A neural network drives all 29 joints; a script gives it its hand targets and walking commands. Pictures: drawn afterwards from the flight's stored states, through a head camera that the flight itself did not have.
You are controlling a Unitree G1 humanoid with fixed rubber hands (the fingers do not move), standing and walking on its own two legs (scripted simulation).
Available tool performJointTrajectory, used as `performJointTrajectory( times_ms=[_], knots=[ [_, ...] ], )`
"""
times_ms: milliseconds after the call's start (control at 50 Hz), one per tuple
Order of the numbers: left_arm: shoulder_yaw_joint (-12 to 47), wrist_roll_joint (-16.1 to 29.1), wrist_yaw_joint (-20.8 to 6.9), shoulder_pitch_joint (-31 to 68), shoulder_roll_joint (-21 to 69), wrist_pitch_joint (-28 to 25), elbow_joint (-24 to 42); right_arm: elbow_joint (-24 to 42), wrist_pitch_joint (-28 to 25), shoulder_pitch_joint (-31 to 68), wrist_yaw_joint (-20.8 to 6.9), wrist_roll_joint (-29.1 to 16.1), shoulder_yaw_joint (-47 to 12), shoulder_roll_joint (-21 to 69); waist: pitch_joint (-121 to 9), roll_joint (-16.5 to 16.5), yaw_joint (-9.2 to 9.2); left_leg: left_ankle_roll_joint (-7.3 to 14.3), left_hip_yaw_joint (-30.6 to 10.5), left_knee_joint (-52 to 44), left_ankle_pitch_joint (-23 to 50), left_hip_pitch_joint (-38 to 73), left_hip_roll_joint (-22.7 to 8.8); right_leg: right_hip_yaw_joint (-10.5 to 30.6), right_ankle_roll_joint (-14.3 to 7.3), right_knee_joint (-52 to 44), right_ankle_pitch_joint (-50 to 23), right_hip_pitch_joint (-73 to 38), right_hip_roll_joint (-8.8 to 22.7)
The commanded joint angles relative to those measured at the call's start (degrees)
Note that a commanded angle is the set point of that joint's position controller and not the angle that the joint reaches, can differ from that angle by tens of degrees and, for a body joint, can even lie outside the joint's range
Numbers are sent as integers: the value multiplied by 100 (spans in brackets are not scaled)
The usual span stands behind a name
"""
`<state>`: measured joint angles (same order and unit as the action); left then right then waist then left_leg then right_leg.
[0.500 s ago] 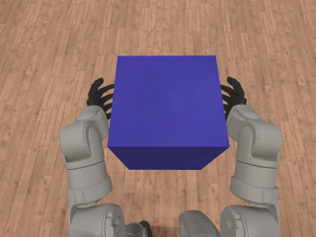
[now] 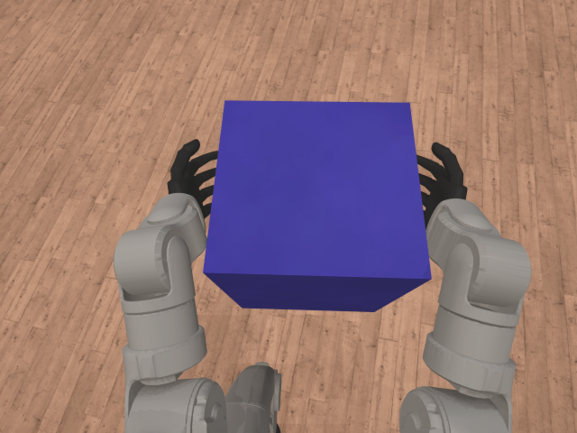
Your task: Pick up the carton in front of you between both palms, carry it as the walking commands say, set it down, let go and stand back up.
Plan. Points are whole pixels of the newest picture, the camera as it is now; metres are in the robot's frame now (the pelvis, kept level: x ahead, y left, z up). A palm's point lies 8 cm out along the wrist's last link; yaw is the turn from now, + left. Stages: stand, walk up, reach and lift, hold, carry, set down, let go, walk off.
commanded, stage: carry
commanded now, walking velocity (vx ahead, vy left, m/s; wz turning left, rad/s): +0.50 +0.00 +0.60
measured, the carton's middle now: (311, 223) +0.36 +0.03 +0.07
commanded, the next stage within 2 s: none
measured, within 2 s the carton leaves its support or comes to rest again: neither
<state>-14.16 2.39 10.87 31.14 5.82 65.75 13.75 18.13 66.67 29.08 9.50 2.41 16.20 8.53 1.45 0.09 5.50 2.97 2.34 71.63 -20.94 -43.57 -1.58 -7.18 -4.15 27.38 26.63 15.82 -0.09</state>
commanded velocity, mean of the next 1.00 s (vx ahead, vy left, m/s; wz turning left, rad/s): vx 0.50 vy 0.00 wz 0.17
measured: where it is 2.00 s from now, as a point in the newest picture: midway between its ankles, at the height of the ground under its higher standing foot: (273, 121)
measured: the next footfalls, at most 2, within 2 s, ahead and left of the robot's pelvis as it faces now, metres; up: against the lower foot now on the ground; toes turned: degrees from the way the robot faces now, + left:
left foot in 0.16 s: +0.30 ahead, +0.12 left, +0.04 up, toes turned +10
right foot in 0.50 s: +0.50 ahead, -0.06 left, +0.08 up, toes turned +9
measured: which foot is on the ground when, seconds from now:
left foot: up 0.00-0.14, down 0.16-0.50, up 0.52-0.84, down 0.86-1.00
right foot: down 0.00-0.18, up 0.20-0.48, down 0.50-0.86, up 0.88-1.00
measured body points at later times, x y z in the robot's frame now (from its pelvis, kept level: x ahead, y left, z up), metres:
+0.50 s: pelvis +0.33 +0.03 +0.04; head +0.36 +0.03 +0.49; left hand +0.65 +0.25 +0.19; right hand +0.72 -0.04 +0.19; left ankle +0.25 +0.11 -0.69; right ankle +0.46 -0.06 -0.66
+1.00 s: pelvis +0.62 +0.15 +0.10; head +0.65 +0.16 +0.54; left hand +0.93 +0.39 +0.22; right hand +1.00 +0.10 +0.22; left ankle +0.63 +0.23 -0.63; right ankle +0.56 +0.00 -0.51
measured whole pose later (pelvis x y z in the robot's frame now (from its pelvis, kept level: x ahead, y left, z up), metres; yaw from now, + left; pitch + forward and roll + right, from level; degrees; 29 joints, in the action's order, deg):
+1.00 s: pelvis +0.62 +0.15 +0.10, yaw +17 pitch +4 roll +0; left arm -18.0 -0.2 9.8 35.4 5.2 69.4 4.9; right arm 8.4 69.3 32.5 10.3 3.2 16.2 7.5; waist -0.7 0.0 -2.4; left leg -1.1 9.6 34.4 -23.9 -22.5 -1.1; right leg -0.7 -2.7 78.2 26.8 29.4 2.0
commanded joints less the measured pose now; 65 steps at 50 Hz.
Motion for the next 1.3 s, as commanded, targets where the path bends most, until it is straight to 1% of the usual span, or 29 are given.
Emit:
performJointTrajectory(
  times_ms=[0,60,120,140,160,180,220,240,300,420,460,480,500,520,560,580,640,760,820,840,860,880,900,940,1000,1100,1180,1240,1280],
  knots=[
    [3887,1498,-449,3414,3976,52,440,-55,-7,3091,23,-817,-3475,3207,-2250,-556,-230,-58,117,-1234,273,-364,-223,1199,-804,-970,-2120,-2129,1436],
    [3486,1079,-320,3067,3648,209,33,-242,163,3240,0,-1035,-3542,3150,-1970,-959,-484,90,843,-2509,197,875,32,288,-507,-1106,-2983,-1555,1310],
    [3028,623,-185,2855,3437,329,-203,-657,246,3335,-35,-1283,-3564,3220,-2584,-678,-1293,371,1445,-3530,207,3310,1057,-753,41,1283,-5794,-1214,996],
    [2829,392,-130,2918,3255,337,-241,-780,259,3342,-62,-1426,-3594,3377,-2852,-181,-1544,550,378,-3776,-159,4635,638,-625,242,2684,-4498,-183,857],
    [2583,185,-106,2709,3210,358,-295,-783,228,3717,-80,-1573,-3636,3391,-3208,1494,-1300,1589,-3573,-4941,-1135,5558,-1087,-316,571,4338,-1807,1566,-18],
    [2452,2,-50,3046,3089,343,-260,-834,220,3918,-154,-1775,-3789,3777,-2962,1401,-1254,2009,-4961,-5685,159,5684,-1388,459,587,5580,284,2526,-540],
    [2271,-129,-45,3075,3536,250,-408,-468,122,4705,-338,-2313,-4150,4399,-2863,-17,-1186,1799,-3600,-4628,2399,5249,-1294,1030,374,6255,237,2881,-23],
    [2324,-118,-77,3196,3735,180,-386,-328,45,5007,-405,-2487,-4304,4639,-2795,-249,-1169,1538,-3126,-4544,2395,5000,-1164,1022,312,6019,243,2969,118],
    [2581,-65,-118,3386,3944,5,-248,-145,-141,5197,-469,-2702,-4428,4871,-2918,171,-977,1247,-2389,-4762,1404,4696,-939,802,231,5080,13,2794,231],
    [3129,395,-127,3294,3745,52,145,-510,-27,3905,-202,-1939,-3816,4054,-2747,798,-885,1113,-1463,-4992,1678,3960,-770,288,436,1977,-196,1682,128],
    [3235,531,-166,3266,3761,112,54,-676,65,3593,-132,-1606,-3625,3801,-2861,889,-469,847,-1016,-4349,2072,3235,-577,-504,443,1027,-403,2,-340],
    [3268,599,-184,3204,3782,126,-76,-734,111,3391,-107,-1458,-3552,3686,-3132,515,-128,563,-680,-3389,2513,2299,-359,-274,268,663,-671,-1746,-318],
    [3252,591,-176,3035,3653,132,-199,-651,171,3372,-98,-1350,-3441,3586,-3573,-1021,114,117,-269,-1605,1281,1041,235,2440,-362,-214,1001,-3080,1268],
    [3255,634,-172,3091,3671,123,-270,-593,210,3530,-104,-1249,-3301,3527,-3567,-2576,40,-29,-161,-695,-1294,-217,787,5135,-1055,-1310,738,-3532,2340],
    [3684,1026,-309,3764,4258,157,150,-684,181,3654,-93,-1079,-3189,3604,-2892,-364,29,92,-571,732,-715,-499,164,4218,-1170,-680,-418,-2823,2350],
    [3882,1268,-392,4093,4491,138,330,-716,156,3555,-100,-986,-3131,3697,-2685,127,-1,112,-571,804,-461,-570,25,3530,-1009,-505,-1366,-2602,2254],
    [4077,1685,-529,4523,4688,50,511,-759,108,3473,-35,-636,-3016,3686,-2472,-409,-105,50,-409,263,-171,-590,-22,2024,-441,-599,-1499,-2610,1896],
    [3788,1730,-501,4056,4202,173,29,-943,171,3195,167,-347,-2845,3139,-2089,-953,-77,-51,400,-2903,-45,549,204,630,-454,-755,-2585,-2040,1339],
    [3634,1637,-486,4040,4124,288,-240,-1145,273,3282,168,-348,-2797,3131,-2441,-1121,-699,124,1399,-3871,549,3214,813,-58,-195,387,-4506,-914,1305],
    [3587,1565,-476,4086,4118,325,-264,-1292,289,3234,157,-402,-2760,3118,-3035,-609,-1042,171,1188,-3794,545,4839,657,-336,16,1578,-4353,-200,1087],
    [3462,1464,-459,4147,4107,363,-271,-1275,306,3198,137,-456,-2804,3184,-3581,492,-1225,628,-1609,-4486,-1244,6049,-1062,-238,343,3354,-2226,1074,670],
    [3324,1356,-441,4168,4126,382,-288,-1180,282,3450,102,-564,-2894,3329,-3512,1756,-1158,1133,-4241,-5485,-571,6509,-2034,353,492,4670,654,2490,-246],
    [3288,1227,-399,4285,4250,362,-351,-923,290,3583,32,-747,-3074,3577,-3032,1131,-977,1143,-3880,-5396,359,6252,-2028,940,315,5529,520,2922,-17],
    [3071,923,-353,4055,4417,324,-360,-459,203,4199,-122,-1257,-3591,4088,-2767,36,-915,875,-2478,-4712,2188,5705,-1871,892,100,5834,-13,3224,264],
    [3070,571,-276,3814,4448,169,-325,-64,-18,4743,-310,-1891,-4062,4485,-2754,547,-773,390,-1464,-5043,1436,5356,-1628,744,-29,5336,-440,3124,350],
    [3043,217,-65,3433,3877,116,-118,-104,-73,4300,-334,-2094,-3996,4043,-2383,557,-926,559,-530,-5328,2181,5770,-1642,333,-134,5290,-476,4296,348],
    [3015,236,-43,3248,3614,278,-202,-428,61,3904,-271,-1892,-3710,3686,-1829,564,-899,400,573,-5629,3233,5420,-1338,-334,-331,3560,-638,3760,330],
    [3140,363,-87,3255,3696,366,-314,-633,149,3709,-232,-1616,-3502,3548,-2185,1091,-359,183,1384,-4467,7591,4922,-1337,-1285,-597,2683,-428,1584,-546],
    [3338,574,-168,3433,3975,348,-273,-630,144,3602,-210,-1350,-3346,3570,-3170,1244,409,-91,1445,-2034,8172,4399,-1364,-962,-754,1522,-637,-850,-922]
  ],
)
